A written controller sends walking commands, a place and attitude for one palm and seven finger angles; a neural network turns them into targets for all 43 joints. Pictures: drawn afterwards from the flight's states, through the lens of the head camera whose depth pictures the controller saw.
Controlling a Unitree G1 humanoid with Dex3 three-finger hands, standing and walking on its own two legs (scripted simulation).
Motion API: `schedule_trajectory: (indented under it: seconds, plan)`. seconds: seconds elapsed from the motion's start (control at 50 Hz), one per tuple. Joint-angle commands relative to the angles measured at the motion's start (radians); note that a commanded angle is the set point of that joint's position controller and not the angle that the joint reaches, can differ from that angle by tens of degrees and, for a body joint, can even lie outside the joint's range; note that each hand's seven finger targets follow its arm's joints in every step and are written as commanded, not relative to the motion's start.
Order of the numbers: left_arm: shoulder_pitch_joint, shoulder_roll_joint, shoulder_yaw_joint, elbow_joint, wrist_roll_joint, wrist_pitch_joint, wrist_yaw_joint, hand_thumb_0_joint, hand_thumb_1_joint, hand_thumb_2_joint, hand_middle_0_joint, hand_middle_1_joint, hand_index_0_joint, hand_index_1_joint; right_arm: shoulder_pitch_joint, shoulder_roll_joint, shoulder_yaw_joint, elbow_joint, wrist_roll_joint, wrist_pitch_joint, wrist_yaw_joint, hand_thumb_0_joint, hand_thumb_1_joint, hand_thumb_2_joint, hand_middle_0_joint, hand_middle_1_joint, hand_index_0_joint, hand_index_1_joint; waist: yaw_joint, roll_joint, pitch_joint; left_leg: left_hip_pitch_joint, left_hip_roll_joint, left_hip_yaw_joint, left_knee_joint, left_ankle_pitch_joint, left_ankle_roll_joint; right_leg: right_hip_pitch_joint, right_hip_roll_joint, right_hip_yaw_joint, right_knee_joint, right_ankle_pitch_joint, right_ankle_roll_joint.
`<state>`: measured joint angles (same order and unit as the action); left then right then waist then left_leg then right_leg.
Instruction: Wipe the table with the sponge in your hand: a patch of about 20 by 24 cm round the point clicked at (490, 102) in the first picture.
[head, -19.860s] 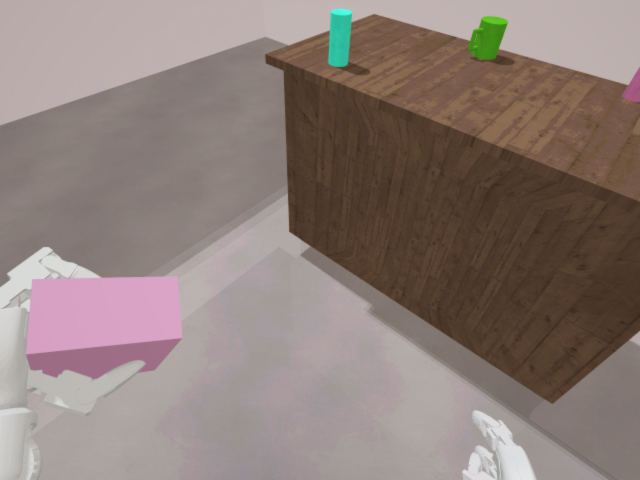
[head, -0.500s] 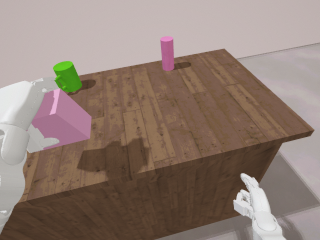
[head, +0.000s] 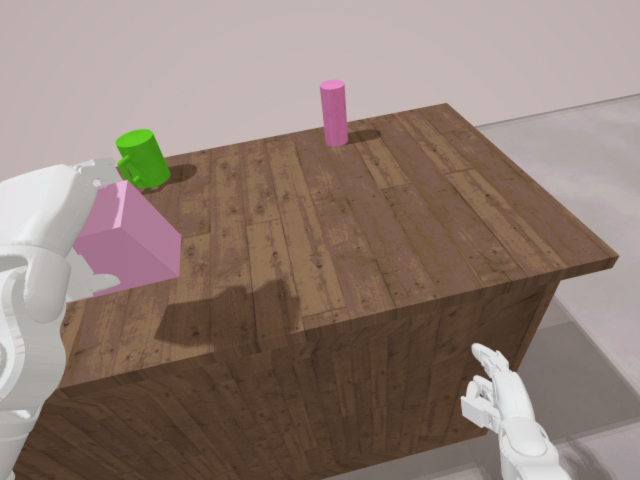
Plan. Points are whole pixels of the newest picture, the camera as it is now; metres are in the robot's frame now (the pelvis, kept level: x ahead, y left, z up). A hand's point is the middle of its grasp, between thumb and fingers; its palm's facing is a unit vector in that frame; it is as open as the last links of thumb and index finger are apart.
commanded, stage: turn the palm down, sponge in hand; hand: left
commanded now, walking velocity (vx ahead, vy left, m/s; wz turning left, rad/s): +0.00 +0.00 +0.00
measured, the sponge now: (106, 253) +0.25 +0.29 +0.20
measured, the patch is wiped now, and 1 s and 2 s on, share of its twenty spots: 0.00 0.00 0.00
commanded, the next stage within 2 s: move the sponge above the wiping area in 0.14 s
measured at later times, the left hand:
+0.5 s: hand (109, 235) +0.26 +0.29 +0.22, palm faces +0.25 -0.07 -0.97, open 10.0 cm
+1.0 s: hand (119, 243) +0.28 +0.29 +0.19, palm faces +0.16 -0.05 -0.99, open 10.0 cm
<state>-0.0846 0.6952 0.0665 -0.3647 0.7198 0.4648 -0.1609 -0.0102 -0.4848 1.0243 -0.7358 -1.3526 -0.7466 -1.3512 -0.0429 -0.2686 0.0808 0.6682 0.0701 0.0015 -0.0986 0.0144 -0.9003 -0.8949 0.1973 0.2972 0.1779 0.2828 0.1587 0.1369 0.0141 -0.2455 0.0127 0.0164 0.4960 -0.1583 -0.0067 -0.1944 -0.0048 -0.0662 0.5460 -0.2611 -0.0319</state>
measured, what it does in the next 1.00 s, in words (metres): stands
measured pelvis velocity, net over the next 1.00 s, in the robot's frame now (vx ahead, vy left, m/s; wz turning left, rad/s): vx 0.01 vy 0.00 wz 0.00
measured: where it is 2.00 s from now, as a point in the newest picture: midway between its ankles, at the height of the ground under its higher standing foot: outside the picture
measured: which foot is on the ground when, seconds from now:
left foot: down 0.00-1.00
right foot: down 0.00-1.00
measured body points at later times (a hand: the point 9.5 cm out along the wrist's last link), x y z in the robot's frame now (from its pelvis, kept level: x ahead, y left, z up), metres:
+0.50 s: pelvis +0.01 +0.00 +0.00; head -0.01 -0.05 +0.45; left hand +0.25 +0.28 +0.27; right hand +0.28 -0.18 -0.06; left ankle +0.07 +0.12 -0.73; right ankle +0.03 -0.10 -0.73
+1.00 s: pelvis +0.01 +0.00 +0.00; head +0.00 -0.05 +0.45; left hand +0.27 +0.29 +0.25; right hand +0.28 -0.18 -0.06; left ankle +0.07 +0.12 -0.73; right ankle +0.03 -0.10 -0.73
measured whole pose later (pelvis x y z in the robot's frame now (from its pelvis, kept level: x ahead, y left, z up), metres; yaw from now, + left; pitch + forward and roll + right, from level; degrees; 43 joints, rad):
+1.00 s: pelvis +0.01 +0.00 +0.00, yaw +0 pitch -4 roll +0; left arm -0.14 0.64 -0.03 -0.22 0.80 0.45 -0.17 -0.01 -0.49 1.03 -0.74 -1.35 -0.75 -1.35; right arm -0.01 -0.27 0.08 0.65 0.06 -0.04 -0.10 0.01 -0.90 -0.89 0.20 0.30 0.23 0.32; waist 0.15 0.12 0.01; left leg -0.24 0.01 0.01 0.47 -0.16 0.00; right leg -0.18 -0.01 -0.07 0.51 -0.26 -0.03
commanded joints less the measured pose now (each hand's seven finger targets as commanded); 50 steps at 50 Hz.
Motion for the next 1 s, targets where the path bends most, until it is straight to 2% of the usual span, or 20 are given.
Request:
schedule_trajectory:
  seconds: [0.0,0.02,0.04,0.12,0.14,0.22,0.24,0.3,0.32,0.36,0.42,0.46,0.52,0.56,0.64,0.7,0.74,0.84,0.92,0.98]
  plan:
    - [-0.278,0.247,0.164,-0.139,0.035,-0.011,0.034,0.000,0.100,1.300,-1.200,-1.600,-1.200,-1.600,-0.268,-0.068,-0.026,-0.213,-0.001,-0.064,0.000,0.000,-0.900,-0.900,0.200,0.300,0.200,0.300,-0.004,-0.079,-0.183,0.101,-0.022,-0.051,-0.053,-0.030,0.011,-0.045,-0.038,0.134,-0.168,-0.070,-0.011]
    - [-0.285,0.257,0.180,-0.164,0.037,-0.008,0.034,0.000,0.100,1.300,-1.200,-1.600,-1.200,-1.600,-0.307,-0.060,-0.019,-0.222,0.008,-0.076,0.003,0.000,-0.900,-0.900,0.200,0.300,0.200,0.300,0.003,-0.056,-0.188,0.103,-0.028,-0.059,-0.054,-0.040,0.007,-0.047,-0.022,0.158,-0.170,-0.084,-0.023]
    - [-0.297,0.249,0.166,-0.170,0.035,-0.014,0.036,0.000,0.100,1.300,-1.200,-1.600,-1.200,-1.600,-0.285,-0.067,-0.022,-0.222,0.001,-0.075,0.003,0.000,-0.900,-0.900,0.200,0.300,0.200,0.300,0.000,-0.048,-0.209,0.097,-0.022,-0.056,-0.056,-0.035,0.009,-0.029,-0.032,0.126,-0.154,-0.061,-0.019]
    - [-0.294,0.290,0.208,-0.189,0.045,-0.014,0.042,0.000,0.100,1.300,-1.200,-1.600,-1.200,-1.600,-0.305,-0.062,-0.018,-0.224,0.002,-0.081,0.003,0.000,-0.900,-0.900,0.200,0.300,0.200,0.300,0.012,-0.038,-0.214,0.108,-0.027,-0.065,-0.059,-0.013,0.008,-0.024,-0.017,0.148,-0.153,-0.048,-0.027]
    - [-0.308,0.277,0.193,-0.190,0.043,-0.019,0.045,0.000,0.100,1.300,-1.200,-1.600,-1.200,-1.600,-0.282,-0.066,-0.020,-0.221,-0.005,-0.079,0.003,0.000,-0.900,-0.900,0.200,0.300,0.200,0.300,0.007,-0.032,-0.221,0.105,-0.023,-0.061,-0.058,-0.006,0.010,-0.018,-0.027,0.122,-0.146,-0.033,-0.022]
    - [-0.282,0.296,0.228,-0.166,0.042,-0.011,0.047,0.000,0.100,1.300,-1.200,-1.600,-1.200,-1.600,-0.294,-0.065,-0.021,-0.219,-0.001,-0.080,0.007,0.000,-0.900,-0.900,0.200,0.300,0.200,0.300,0.016,-0.053,-0.211,0.111,-0.024,-0.063,-0.057,0.023,0.008,-0.015,-0.016,0.148,-0.154,-0.005,-0.029]
    - [-0.297,0.270,0.200,-0.151,0.037,-0.014,0.047,0.000,0.100,1.300,-1.200,-1.600,-1.200,-1.600,-0.267,-0.070,-0.023,-0.216,-0.005,-0.076,0.006,0.000,-0.900,-0.900,0.200,0.300,0.200,0.300,0.006,-0.064,-0.208,0.103,-0.018,-0.057,-0.059,0.018,0.010,-0.016,-0.027,0.116,-0.151,-0.003,-0.020]
    - [-0.279,0.247,0.176,-0.135,0.040,-0.016,0.042,0.000,0.100,1.300,-1.200,-1.600,-1.200,-1.600,-0.252,-0.070,-0.026,-0.213,-0.003,-0.072,0.007,0.000,-0.900,-0.900,0.200,0.300,0.200,0.300,0.004,-0.064,-0.196,0.108,-0.018,-0.053,-0.067,0.011,0.011,-0.026,-0.029,0.103,-0.155,-0.004,-0.013]
    - [-0.292,0.233,0.167,-0.135,0.039,-0.010,0.038,0.000,0.100,1.300,-1.200,-1.600,-1.200,-1.600,-0.292,-0.061,-0.019,-0.221,0.007,-0.082,0.007,0.000,-0.900,-0.900,0.200,0.300,0.200,0.300,0.004,-0.047,-0.189,0.111,-0.024,-0.059,-0.068,-0.006,0.007,-0.033,-0.016,0.131,-0.161,-0.022,-0.025]
    - [-0.312,0.202,0.124,-0.122,0.044,-0.018,0.038,0.000,0.100,1.300,-1.200,-1.600,-1.200,-1.600,-0.251,-0.065,-0.023,-0.214,0.002,-0.083,0.006,0.000,-0.900,-0.900,0.200,0.300,0.200,0.300,-0.007,-0.057,-0.198,0.110,-0.019,-0.056,-0.075,-0.013,0.009,-0.033,-0.026,0.095,-0.155,-0.016,-0.013]
    - [-0.316,0.232,0.147,-0.143,0.060,-0.015,0.040,0.000,0.100,1.300,-1.200,-1.600,-1.200,-1.600,-0.283,-0.061,-0.021,-0.221,0.005,-0.091,0.003,0.000,-0.900,-0.900,0.200,0.300,0.200,0.300,0.002,-0.029,-0.205,0.121,-0.025,-0.063,-0.075,-0.022,0.009,-0.029,-0.012,0.131,-0.158,-0.032,-0.029]
    - [-0.348,0.222,0.127,-0.129,0.074,-0.022,0.047,0.000,0.100,1.300,-1.200,-1.600,-1.200,-1.600,-0.249,-0.066,-0.022,-0.212,-0.003,-0.090,0.004,0.000,-0.900,-0.900,0.200,0.300,0.200,0.300,-0.005,-0.054,-0.224,0.117,-0.023,-0.061,-0.083,-0.006,0.009,-0.019,-0.017,0.091,-0.147,-0.017,-0.019]
    - [-0.351,0.272,0.173,-0.155,0.086,-0.017,0.054,0.000,0.100,1.300,-1.200,-1.600,-1.200,-1.600,-0.282,-0.067,-0.019,-0.219,-0.003,-0.091,0.006,0.000,-0.900,-0.900,0.200,0.300,0.200,0.300,0.012,-0.008,-0.238,0.123,-0.029,-0.070,-0.086,0.012,0.008,0.001,-0.004,0.123,-0.146,-0.003,-0.036]
    - [-0.353,0.235,0.145,-0.132,0.084,-0.019,0.059,0.000,0.100,1.300,-1.200,-1.600,-1.200,-1.600,-0.247,-0.065,-0.023,-0.207,-0.010,-0.086,0.008,0.000,-0.900,-0.900,0.200,0.300,0.200,0.300,0.005,-0.029,-0.235,0.125,-0.021,-0.062,-0.090,0.030,0.009,-0.001,-0.013,0.088,-0.143,0.016,-0.025]
    - [-0.317,0.223,0.149,-0.140,0.073,-0.014,0.060,0.000,0.100,1.300,-1.200,-1.600,-1.200,-1.600,-0.255,-0.065,-0.023,-0.218,-0.008,-0.084,0.015,0.000,-0.900,-0.900,0.200,0.300,0.200,0.300,0.012,-0.027,-0.243,0.124,-0.018,-0.062,-0.089,0.050,0.009,0.016,-0.014,0.089,-0.144,0.042,-0.030]
    - [-0.277,0.233,0.157,-0.073,0.075,-0.006,0.052,0.000,0.100,1.300,-1.200,-1.600,-1.200,-1.600,-0.228,-0.076,-0.028,-0.208,-0.007,-0.068,0.013,0.000,-0.900,-0.900,0.200,0.300,0.200,0.300,0.003,-0.086,-0.204,0.107,-0.018,-0.054,-0.087,0.037,0.012,-0.005,-0.015,0.090,-0.161,0.030,-0.019]
    - [-0.302,0.213,0.137,-0.093,0.075,-0.005,0.046,0.000,0.100,1.300,-1.200,-1.600,-1.200,-1.600,-0.246,-0.072,-0.024,-0.217,-0.001,-0.074,0.014,0.000,-0.900,-0.900,0.200,0.300,0.200,0.300,0.001,-0.037,-0.226,0.111,-0.016,-0.058,-0.087,0.031,0.010,0.003,-0.015,0.094,-0.151,0.035,-0.027]
    - [-0.344,0.194,0.096,-0.069,0.090,-0.009,0.038,0.000,0.100,1.300,-1.200,-1.600,-1.200,-1.600,-0.236,-0.072,-0.023,-0.213,-0.002,-0.083,0.006,0.000,-0.900,-0.900,0.200,0.300,0.200,0.300,-0.011,-0.057,-0.212,0.114,-0.020,-0.063,-0.091,-0.004,0.013,-0.016,-0.012,0.087,-0.159,0.001,-0.024]
    - [-0.413,0.249,0.118,-0.046,0.122,-0.020,0.038,0.000,0.100,1.300,-1.200,-1.600,-1.200,-1.600,-0.254,-0.073,-0.024,-0.204,0.000,-0.095,-0.002,0.000,-0.900,-0.900,0.200,0.300,0.200,0.300,-0.009,-0.017,-0.214,0.128,-0.031,-0.067,-0.089,-0.014,0.014,-0.023,-0.001,0.121,-0.168,-0.023,-0.036]
    - [-0.424,0.242,0.099,-0.006,0.139,-0.029,0.039,0.000,0.100,1.300,-1.200,-1.600,-1.200,-1.600,-0.217,-0.078,-0.028,-0.188,-0.012,-0.094,0.000,0.000,-0.900,-0.900,0.200,0.300,0.200,0.300,-0.006,-0.028,-0.242,0.136,-0.032,-0.064,-0.089,0.037,0.017,-0.002,-0.008,0.088,-0.161,0.023,-0.029]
